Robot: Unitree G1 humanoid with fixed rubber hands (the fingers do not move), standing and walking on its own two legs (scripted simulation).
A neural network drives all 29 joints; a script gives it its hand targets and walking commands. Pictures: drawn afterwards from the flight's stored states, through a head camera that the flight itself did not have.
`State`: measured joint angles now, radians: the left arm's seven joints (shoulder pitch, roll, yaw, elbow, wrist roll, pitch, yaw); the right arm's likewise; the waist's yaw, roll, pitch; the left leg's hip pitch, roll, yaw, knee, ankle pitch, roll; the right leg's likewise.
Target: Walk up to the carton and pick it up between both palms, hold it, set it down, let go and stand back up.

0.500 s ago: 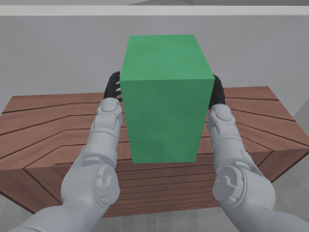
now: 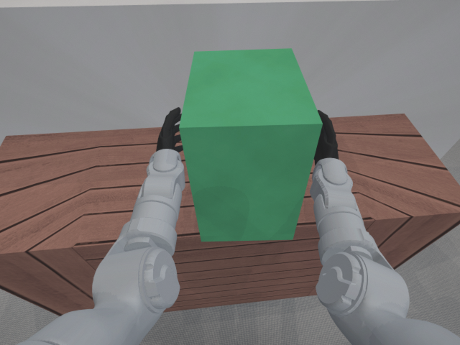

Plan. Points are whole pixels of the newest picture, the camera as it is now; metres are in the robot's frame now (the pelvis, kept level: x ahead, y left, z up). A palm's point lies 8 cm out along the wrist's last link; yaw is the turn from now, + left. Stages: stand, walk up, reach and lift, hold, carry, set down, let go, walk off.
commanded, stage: set down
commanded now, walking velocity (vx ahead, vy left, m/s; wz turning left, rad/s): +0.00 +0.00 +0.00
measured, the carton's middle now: (244, 148) +0.47 -0.04 +0.06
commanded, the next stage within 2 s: none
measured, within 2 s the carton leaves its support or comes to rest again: rests again in 0.94 s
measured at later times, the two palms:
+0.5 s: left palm (171, 152) +0.43 +0.10 +0.09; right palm (326, 162) +0.40 -0.18 +0.09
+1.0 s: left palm (172, 155) +0.42 +0.10 +0.09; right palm (326, 165) +0.39 -0.18 +0.09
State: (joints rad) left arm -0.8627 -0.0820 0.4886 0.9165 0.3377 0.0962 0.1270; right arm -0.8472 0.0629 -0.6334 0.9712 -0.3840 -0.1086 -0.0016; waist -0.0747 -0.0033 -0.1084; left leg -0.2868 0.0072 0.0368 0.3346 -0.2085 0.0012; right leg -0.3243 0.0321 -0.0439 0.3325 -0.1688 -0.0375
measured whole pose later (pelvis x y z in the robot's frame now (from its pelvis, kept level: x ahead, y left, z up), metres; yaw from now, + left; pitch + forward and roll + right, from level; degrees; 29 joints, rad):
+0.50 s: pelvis +0.00 +0.01 +0.00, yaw -1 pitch +9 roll +0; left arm -0.87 -0.11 0.54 0.91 0.39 0.05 0.12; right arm -0.84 0.07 -0.69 0.95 -0.43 -0.15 0.02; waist -0.06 0.00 -0.08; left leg -0.28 0.00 0.06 0.32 -0.20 0.01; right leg -0.32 0.02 -0.05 0.33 -0.16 -0.03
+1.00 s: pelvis +0.00 +0.00 +0.00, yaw -1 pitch +8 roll +0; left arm -0.85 -0.15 0.59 0.86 0.43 0.02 0.09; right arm -0.81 0.10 -0.72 0.88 -0.48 -0.15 0.05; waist -0.06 0.00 -0.04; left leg -0.25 0.01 0.08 0.31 -0.20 0.01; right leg -0.30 0.02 -0.05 0.33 -0.16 -0.04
